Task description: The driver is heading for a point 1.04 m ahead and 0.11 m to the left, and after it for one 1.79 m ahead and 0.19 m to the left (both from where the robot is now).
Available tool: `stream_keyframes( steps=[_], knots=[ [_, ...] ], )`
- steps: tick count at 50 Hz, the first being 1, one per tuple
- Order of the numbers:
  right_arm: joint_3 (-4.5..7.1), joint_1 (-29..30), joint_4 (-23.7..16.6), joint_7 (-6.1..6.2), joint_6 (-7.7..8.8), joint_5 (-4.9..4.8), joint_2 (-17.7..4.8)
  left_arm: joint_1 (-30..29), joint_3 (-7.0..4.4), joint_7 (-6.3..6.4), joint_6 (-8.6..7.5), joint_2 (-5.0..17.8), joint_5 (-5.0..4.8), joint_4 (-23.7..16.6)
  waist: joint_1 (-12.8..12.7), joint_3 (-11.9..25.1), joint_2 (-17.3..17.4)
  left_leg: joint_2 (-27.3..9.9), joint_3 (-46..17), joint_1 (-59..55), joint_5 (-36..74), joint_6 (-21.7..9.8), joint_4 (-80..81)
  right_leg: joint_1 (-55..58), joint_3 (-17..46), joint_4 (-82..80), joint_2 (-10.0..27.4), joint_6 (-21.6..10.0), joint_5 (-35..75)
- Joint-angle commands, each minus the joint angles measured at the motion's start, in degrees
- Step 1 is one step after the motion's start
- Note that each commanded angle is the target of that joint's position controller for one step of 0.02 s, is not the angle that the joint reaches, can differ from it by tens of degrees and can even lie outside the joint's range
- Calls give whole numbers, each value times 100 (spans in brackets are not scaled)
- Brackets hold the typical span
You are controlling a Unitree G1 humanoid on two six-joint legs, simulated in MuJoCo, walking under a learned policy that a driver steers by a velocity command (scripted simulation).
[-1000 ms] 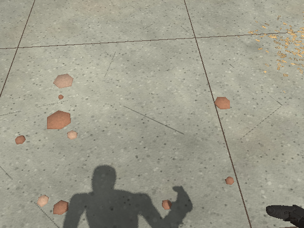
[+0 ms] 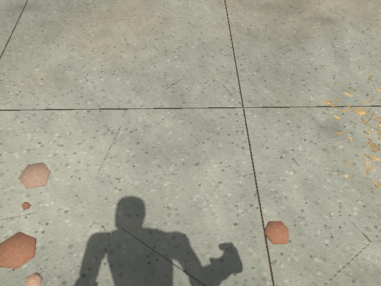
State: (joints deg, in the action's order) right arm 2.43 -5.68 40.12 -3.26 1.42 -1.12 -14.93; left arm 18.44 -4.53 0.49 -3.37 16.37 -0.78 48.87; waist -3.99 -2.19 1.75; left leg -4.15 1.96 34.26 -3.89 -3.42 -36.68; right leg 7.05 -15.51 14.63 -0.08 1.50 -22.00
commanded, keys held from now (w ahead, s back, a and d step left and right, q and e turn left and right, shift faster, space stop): w+q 0.48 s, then w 0.36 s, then w+e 0.16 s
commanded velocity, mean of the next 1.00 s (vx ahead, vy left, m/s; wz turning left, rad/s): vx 0.50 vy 0.00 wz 0.37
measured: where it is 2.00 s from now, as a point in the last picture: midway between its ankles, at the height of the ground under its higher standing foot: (169, 147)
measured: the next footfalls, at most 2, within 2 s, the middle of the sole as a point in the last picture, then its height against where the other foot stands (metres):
left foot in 0.04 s outside the picture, level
right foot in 0.52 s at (221, 274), level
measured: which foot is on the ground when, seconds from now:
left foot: up 0.00-0.02, down 0.04-0.54, up 0.56-1.00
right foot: down 0.00-0.06, up 0.08-0.50, down 0.52-1.00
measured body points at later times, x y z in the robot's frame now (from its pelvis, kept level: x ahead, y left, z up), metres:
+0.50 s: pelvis +0.29 +0.02 +0.01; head +0.32 +0.04 +0.46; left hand +0.45 +0.31 -0.07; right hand +0.42 -0.26 -0.10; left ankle +0.16 +0.10 -0.73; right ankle +0.48 -0.07 -0.71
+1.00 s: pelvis +0.54 +0.11 +0.01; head +0.57 +0.12 +0.46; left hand +0.40 +0.35 -0.12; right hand +0.86 +0.01 -0.05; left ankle +0.63 +0.28 -0.71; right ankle +0.47 -0.06 -0.73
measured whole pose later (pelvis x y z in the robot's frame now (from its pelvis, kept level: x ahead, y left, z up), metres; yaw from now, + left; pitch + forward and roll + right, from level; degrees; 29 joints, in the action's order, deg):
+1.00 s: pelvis +0.54 +0.11 +0.01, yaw +21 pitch +2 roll -2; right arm 1.5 -0.7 35.5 -1.9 4.8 -0.9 -14.5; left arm 24.8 -2.9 -0.3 -3.3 16.3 -1.6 51.5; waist -7.3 -1.4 1.5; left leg -1.9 -2.1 29.0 -2.3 -0.9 -28.2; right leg 1.2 1.4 16.7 -1.0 0.1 -20.0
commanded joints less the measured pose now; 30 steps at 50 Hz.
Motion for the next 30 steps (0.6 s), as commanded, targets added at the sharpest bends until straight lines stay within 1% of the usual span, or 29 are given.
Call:
stream_keyframes(
  steps=[1, 2, 3, 4, 5, 6, 7, 8, 9, 10, 11, 12, 14, 16, 17, 19, 20, 22, 24, 25, 26, 27, 28, 29, 30],
  knots=[
    [334, -531, -375, -18, 25, -18, -834, -260, -297, 76, 89, 1240, -78, -339, 707, 370, -596, 575, 492, -1029, -709, -390, 54, -111, 259, 1498, 1584, -727, 6191],
    [527, -1468, -141, 59, 2, -34, -1155, -312, -251, 94, 103, 1161, -90, -369, 1213, 861, -448, 806, 419, -2474, -422, -614, 405, -754, 135, 2804, 1343, -519, 5853],
    [719, -2089, -9, 196, -63, -56, -1752, -77, -109, 100, 46, 747, 75, -530, 1269, 1359, 529, -198, -1372, -4252, -602, -1107, 624, -2542, 97, 4771, 892, -195, 3275],
    [695, -1699, -231, 179, 19, -59, -2015, 130, 92, 30, -145, 214, 131, -785, 707, 2012, 1424, -1394, -4686, -5523, -1633, -2160, 1636, -4524, 1199, 6507, -353, 72, -1109],
    [530, -1733, -304, 125, 108, -22, -1469, -475, -14, -62, -344, 764, -52, -867, 1105, 2061, 607, -1447, -4720, -5521, -1845, -1929, 2082, -5105, 2166, 6694, -39, -79, -961],
    [461, -1600, -272, 121, 179, 20, -1231, -835, -18, -100, -446, 821, -195, -1001, 1042, 1327, 383, -1269, -3879, -4880, -1520, -1687, 2078, -5293, 2099, 6413, 189, -229, -508],
    [424, -1249, -283, 120, 218, 13, -1111, -865, 0, -59, -493, 727, -99, -976, 742, 814, -145, -996, -3207, -4019, -872, -1481, 2065, -5084, 2074, 5817, 447, -262, -85],
    [360, -937, -350, 147, 236, 35, -889, -836, -48, -20, -467, 793, 51, -907, 551, 625, -116, -792, -2719, -3425, -249, -1357, 2110, -4714, 2082, 5317, 621, -234, 177],
    [325, -769, -451, 177, 239, 98, -831, -722, -69, -31, -399, 803, 93, -876, 395, 546, 27, -668, -2524, -3010, 141, -1346, 2227, -4380, 2105, 5138, 689, -187, 362],
    [336, -723, -484, 200, 247, 100, -856, -655, -73, -34, -336, 766, 129, -874, 335, 529, 42, -611, -2425, -2785, 444, -1385, 2322, -4236, 2067, 4940, 678, -97, 459],
    [348, -751, -471, 229, 260, 79, -904, -638, -56, -34, -280, 682, 158, -870, 305, 492, 14, -561, -2241, -2569, 752, -1412, 2368, -4163, 1994, 4725, 658, 4, 546],
    [366, -817, -441, 266, 267, 67, -973, -722, -35, -26, -235, 610, 172, -898, 307, 428, -11, -492, -2061, -2387, 914, -1407, 2410, -4155, 1939, 4436, 621, 101, 729],
    [401, -968, -375, 345, 251, 41, -1094, -1168, 24, -17, -201, 481, 174, -1036, 436, 251, 26, -312, -1790, -2170, 882, -1280, 2436, -4217, 1877, 3585, 512, 255, 1391],
    [408, -1093, -320, 393, 212, 13, -1110, -1603, 81, -46, -221, 364, 155, -1136, 610, 184, 172, -83, -1598, -1992, 439, -1063, 2380, -3949, 1856, 2638, 328, 300, 2188],
    [412, -1166, -291, 409, 192, 7, -1123, -1797, 101, -71, -239, 336, 131, -1179, 695, 163, 231, -38, -1592, -1925, 210, -984, 2351, -3779, 1835, 2251, 229, 303, 2491],
    [430, -1362, -203, 419, 165, -14, -1166, -2093, 100, -121, -281, 385, 68, -1273, 821, 138, 287, -111, -1784, -1935, -108, -910, 2280, -3539, 1854, 1840, 93, 285, 2786],
    [431, -1434, -163, 422, 151, -32, -1151, -2171, 83, -143, -303, 446, 43, -1310, 839, 131, 310, -175, -1928, -2064, -215, -891, 2157, -3517, 1928, 1690, 73, 251, 2758],
    [422, -1505, -125, 441, 118, -44, -1081, -2173, 30, -188, -353, 599, 31, -1333, 791, 160, 370, -308, -2279, -2430, -367, -825, 1818, -3455, 2070, 1413, 56, 142, 2493],
    [438, -1435, -137, 459, 85, -24, -1081, -1930, -36, -204, -409, 735, 18, -1289, 619, 194, 545, -412, -2583, -2633, -230, -739, 1469, -3167, 2074, 1325, 50, -28, 1964],
    [412, -1354, -147, 456, 68, -7, -995, -1521, -80, -195, -436, 780, 24, -1167, 397, 309, 599, -347, -2536, -2653, -10, -651, 1197, -2716, 1937, 1146, 37, -157, 1945],
    [326, -1395, -156, 439, 77, 26, -754, -955, -158, -167, -469, 929, 95, -1026, 152, 711, 507, -59, -2293, -2537, 315, -480, 483, -1799, 1975, 1069, 197, -363, 1933],
    [189, -1547, -217, 424, 87, 122, -419, -146, -215, -133, -476, 1193, 182, -945, -119, 1522, -152, 309, -1817, -1904, -549, -266, -1095, -387, 2945, 1137, 1129, -714, 1534],
    [104, -2456, -275, 413, 146, -88, -130, 377, -347, -181, -395, 1663, 196, -642, 267, 2018, -2173, 1123, -1174, 169, -2918, 159, -2922, 1239, 5760, 499, 2244, -1743, 148],
    [189, -2309, -117, 443, 158, -146, -737, 297, -231, -230, -383, 1102, 24, -679, 74, 1586, -1467, 721, -1411, 904, -2840, 202, -3594, 1027, 6274, 113, 2252, -1664, -1321],
    [269, -1576, -208, 441, 155, -98, -1031, 10, -133, -213, -357, 769, 14, -735, -70, 855, -937, 540, -1329, 1050, -2313, 190, -3698, 357, 5374, 52, 1994, -1420, -1105]
  ],
)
